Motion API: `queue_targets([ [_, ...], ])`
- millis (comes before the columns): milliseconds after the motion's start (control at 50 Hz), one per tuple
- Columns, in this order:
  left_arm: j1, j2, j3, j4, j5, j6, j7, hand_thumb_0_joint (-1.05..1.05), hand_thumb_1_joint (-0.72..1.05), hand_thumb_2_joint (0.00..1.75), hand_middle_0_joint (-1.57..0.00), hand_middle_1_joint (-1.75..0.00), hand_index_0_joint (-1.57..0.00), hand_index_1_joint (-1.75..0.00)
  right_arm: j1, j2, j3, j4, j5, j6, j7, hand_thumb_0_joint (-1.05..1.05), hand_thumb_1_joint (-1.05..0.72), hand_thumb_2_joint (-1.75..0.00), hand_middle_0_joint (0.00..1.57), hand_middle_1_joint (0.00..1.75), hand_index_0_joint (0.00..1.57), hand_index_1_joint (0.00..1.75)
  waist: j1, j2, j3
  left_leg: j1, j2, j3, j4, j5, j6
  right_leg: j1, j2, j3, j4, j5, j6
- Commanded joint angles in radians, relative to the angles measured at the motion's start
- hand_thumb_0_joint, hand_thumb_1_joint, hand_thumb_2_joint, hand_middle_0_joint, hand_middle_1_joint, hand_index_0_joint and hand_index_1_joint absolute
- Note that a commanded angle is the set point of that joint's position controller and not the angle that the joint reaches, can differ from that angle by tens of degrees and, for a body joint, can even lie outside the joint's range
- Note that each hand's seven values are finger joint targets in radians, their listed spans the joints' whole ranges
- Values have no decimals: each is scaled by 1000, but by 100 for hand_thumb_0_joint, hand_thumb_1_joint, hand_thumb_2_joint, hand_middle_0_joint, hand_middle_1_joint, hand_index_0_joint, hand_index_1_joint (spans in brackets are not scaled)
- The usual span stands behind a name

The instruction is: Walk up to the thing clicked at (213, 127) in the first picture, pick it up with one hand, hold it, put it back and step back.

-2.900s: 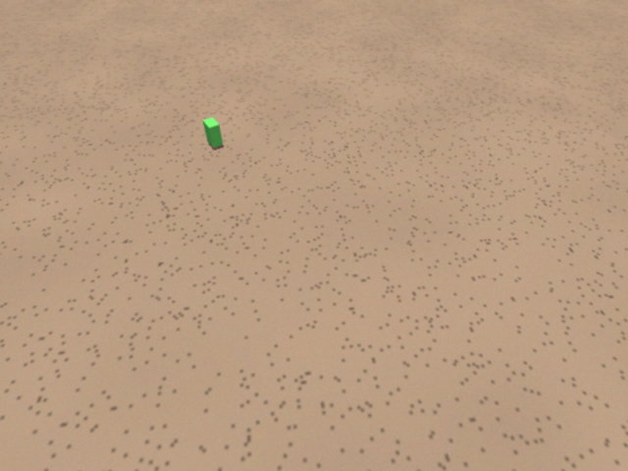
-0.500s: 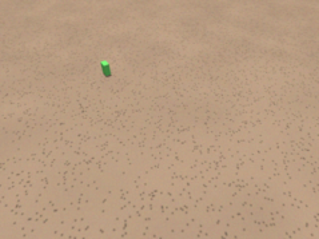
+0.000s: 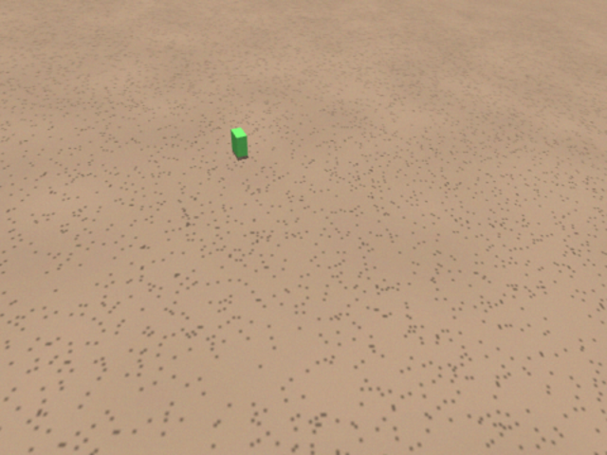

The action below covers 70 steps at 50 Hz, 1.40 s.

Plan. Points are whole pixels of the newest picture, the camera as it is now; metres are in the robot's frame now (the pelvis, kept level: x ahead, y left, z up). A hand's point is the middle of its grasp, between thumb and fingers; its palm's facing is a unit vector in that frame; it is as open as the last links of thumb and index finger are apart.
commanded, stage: walk up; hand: left
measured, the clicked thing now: (239, 142) +1.81 +0.25 -0.70
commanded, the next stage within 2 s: none
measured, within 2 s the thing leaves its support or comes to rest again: neither
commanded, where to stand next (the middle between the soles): +1.46 +0.01 m, yaw +3 degrees
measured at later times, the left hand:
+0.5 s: hand (158, 325) +0.37 +0.23 -0.11, palm faces +0.05 -0.93 -0.36, open 7.4 cm
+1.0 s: hand (158, 231) +0.61 +0.29 -0.14, palm faces -0.03 -0.95 -0.32, open 7.4 cm
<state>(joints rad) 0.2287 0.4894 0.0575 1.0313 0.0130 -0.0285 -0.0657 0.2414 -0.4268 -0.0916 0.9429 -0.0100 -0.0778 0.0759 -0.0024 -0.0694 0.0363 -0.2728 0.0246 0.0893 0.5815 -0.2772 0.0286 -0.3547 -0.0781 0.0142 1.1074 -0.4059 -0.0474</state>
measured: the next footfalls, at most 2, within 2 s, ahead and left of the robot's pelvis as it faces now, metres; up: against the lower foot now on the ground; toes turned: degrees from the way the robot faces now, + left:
right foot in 0.32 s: +0.36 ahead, -0.16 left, +0.00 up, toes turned -4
left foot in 0.72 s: +0.58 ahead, +0.12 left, +0.00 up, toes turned +10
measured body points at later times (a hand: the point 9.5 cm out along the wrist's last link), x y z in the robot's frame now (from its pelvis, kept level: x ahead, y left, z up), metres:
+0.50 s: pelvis +0.28 -0.03 +0.01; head +0.30 -0.06 +0.46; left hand +0.37 +0.28 -0.09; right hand +0.37 -0.36 -0.12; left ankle +0.25 +0.10 -0.66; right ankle +0.32 -0.16 -0.73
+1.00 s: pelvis +0.56 +0.02 +0.01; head +0.58 +0.04 +0.46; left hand +0.61 +0.34 -0.11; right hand +0.63 -0.30 -0.08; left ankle +0.54 +0.12 -0.73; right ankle +0.65 -0.15 -0.67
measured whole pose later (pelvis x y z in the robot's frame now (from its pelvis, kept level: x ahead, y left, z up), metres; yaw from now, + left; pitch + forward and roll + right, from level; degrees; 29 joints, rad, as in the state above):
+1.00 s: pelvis +0.56 +0.02 +0.01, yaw +2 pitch -2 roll +1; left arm 0.26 0.45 0.05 0.92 0.01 -0.04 -0.08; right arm 0.30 -0.40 -0.05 0.87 0.00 -0.11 0.06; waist 0.00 -0.07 0.07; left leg -0.14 0.01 0.14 0.42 -0.25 0.04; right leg -0.55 -0.12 0.01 0.90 -0.25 0.00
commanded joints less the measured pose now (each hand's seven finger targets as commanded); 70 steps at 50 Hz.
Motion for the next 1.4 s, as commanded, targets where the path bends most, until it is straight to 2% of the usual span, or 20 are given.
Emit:
queue_targets([
  [0, -35, 194, 46, -107, -5, -39, -18, 0, 90, 90, -20, -30, -20, -30, 4, -272, -54, -69, 11, -35, -26, 0, -90, -90, 20, 30, 20, 30, 0, 171, 41, 111, 257, -334, -434, -210, 178, -218, -79, 28, -129, 119, 44],
  [120, -165, 163, 56, -173, -1, -35, -46, 0, 90, 90, -20, -30, -20, -30, 24, -290, -60, -87, 12, -55, -24, 0, -90, -90, 20, 30, 20, 30, -18, 187, 96, 108, 245, -246, -471, -192, 188, -200, -83, -3, -401, 272, 44],
  [200, -222, 127, 55, -187, -3, -45, -43, 0, 90, 90, -20, -30, -20, -30, 68, -279, -60, -83, 7, -50, -30, 0, -90, -90, 20, 30, 20, 30, -29, 158, 46, 170, 227, -170, -374, 149, 159, -92, -37, -64, -510, 318, 27],
  [280, 4, 144, 84, -125, -7, -53, -20, 0, 90, 90, -20, -30, -20, -30, 80, -246, -48, -101, -6, -32, -41, 0, -90, -90, 20, 30, 20, 30, 94, 47, -124, 121, 128, -37, 116, 525, 92, 334, 68, -160, -612, 228, -21],
  [300, 162, 210, 111, -95, 4, -60, -3, 0, 90, 90, -20, -30, -20, -30, 112, -187, -25, -117, -3, -33, -42, 0, -90, -90, 20, 30, 20, 30, 158, -98, -215, -83, 64, -4, 416, 341, 58, 568, -31, -16, -625, 107, -55],
  [320, 219, 308, 126, -101, -3, -69, 6, 0, 90, 90, -20, -30, -20, -30, 149, -131, -6, -147, 22, -37, -44, 0, -90, -90, 20, 30, 20, 30, 144, -295, -261, -370, -75, -24, 646, -188, 20, 714, -357, 534, -807, -12, -159],
  [340, 155, 311, 121, -130, -19, -68, 11, 0, 90, 90, -20, -30, -20, -30, 70, -232, -27, -129, 16, -35, -55, 0, -90, -90, 20, 30, 20, 30, 148, -155, -210, -426, -19, -142, 741, -219, 21, 619, -408, 641, -852, -51, -236],
  [440, -21, 175, 70, -181, -19, -83, 21, 0, 90, 90, -20, -30, -20, -30, 101, -190, -24, -65, 9, -15, -21, 0, -90, -90, 20, 30, 20, 30, 15, -99, 13, -264, 74, -144, 489, -5, 6, 194, -183, 108, -868, 227, -156],
  [620, -22, 215, 76, -229, -2, -89, 6, 0, 90, 90, -20, -30, -20, -30, -66, -163, -41, -123, -6, -16, 17, 0, -90, -90, 20, 30, 20, 30, 22, -24, 1, -69, 74, -22, 11, 189, -22, 121, -181, -24, -842, 125, -147],
  [680, -4, 171, 51, -235, 1, -79, 13, 0, 90, 90, -20, -30, -20, -30, 149, -233, -72, -59, -22, -23, -3, 0, -90, -90, 20, 30, 20, 30, -97, 158, -110, 289, 15, -3, -7, 63, 31, 3, -107, -100, -447, 355, -93],
  [700, 48, 106, 26, -236, -7, -74, 17, 0, 90, 90, -20, -30, -20, -30, 266, -306, -96, -39, -37, -29, -18, 0, -90, -90, 20, 30, 20, 30, -153, 357, -155, 414, 138, -201, -111, -139, 86, -155, -25, -142, -111, 255, -54],
  [720, 94, 82, 25, -249, -27, -69, 23, 0, 90, 90, -20, -30, -20, -30, 253, -375, -105, -80, -28, -35, -28, 0, -90, -90, 20, 30, 20, 30, -123, 424, -164, 500, 400, -767, -331, -294, 180, -398, 135, -61, 98, -120, -9],
  [740, 67, 191, 40, -225, -19, -63, 39, 0, 90, 90, -20, -30, -20, -30, 194, -385, -110, -101, 14, -33, -31, 0, -90, -90, 20, 30, 20, 30, -109, 227, -169, 410, 441, -819, -371, -333, 235, -356, 60, 81, 152, -92, -22],
  [780, 91, 186, 35, -180, -24, -60, 31, 0, 90, 90, -20, -30, -20, -30, 57, -299, -72, -130, 23, -33, -40, 0, -90, -90, 20, 30, 20, 30, -29, 139, -45, 238, 339, -483, -345, -202, 155, -313, -10, 107, 103, 59, -5],
  [840, 133, 163, 40, -149, -17, -48, 9, 0, 90, 90, -20, -30, -20, -30, 31, -241, -45, -133, 18, -46, -40, 0, -90, -90, 20, 30, 20, 30, 1, 196, -21, 121, 259, -253, -354, 48, 137, -208, -39, 71, -35, 107, 26],
  [1080, -117, 94, 42, -223, -5, -38, -31, 0, 90, 90, -20, -30, -20, -30, 76, -260, -46, -143, 9, -41, -45, 0, -90, -90, 20, 30, 20, 30, -28, 175, 1, 170, 223, -80, -289, 294, 138, -53, -9, -68, -516, 338, 14],
  [1160, 89, 163, 80, -157, -1, -57, -6, 0, 90, 90, -20, -30, -20, -30, 109, -201, -22, -151, -1, -29, -57, 0, -90, -90, 20, 30, 20, 30, 86, -23, -128, 34, 138, -15, 181, 338, 78, 364, 35, -61, -609, 202, -31],
  [1200, 213, 316, 117, -156, -9, -62, 15, 0, 90, 90, -20, -30, -20, -30, 145, -188, -6, -164, 20, -28, -57, 0, -90, -90, 20, 30, 20, 30, 128, -270, -187, -387, -62, -15, 616, -220, 10, 607, -352, 665, -852, -13, -206],
  [1300, 17, 169, 69, -210, -25, -67, 30, 0, 90, 90, -20, -30, -20, -30, 151, -193, -13, -78, 15, -1, -45, 0, -90, -90, 20, 30, 20, 30, 9, -84, -1, -246, 79, -132, 525, -41, 4, 190, -173, 170, -838, 272, -143],
  [1380, 9, 173, 70, -244, -11, -80, 25, 0, 90, 90, -20, -30, -20, -30, 103, -183, -27, -86, -6, 13, -17, 0, -90, -90, 20, 30, 20, 30, 11, -68, 39, -246, 98, -92, 344, 48, -34, 109, -158, 94, -912, 85, -166],
])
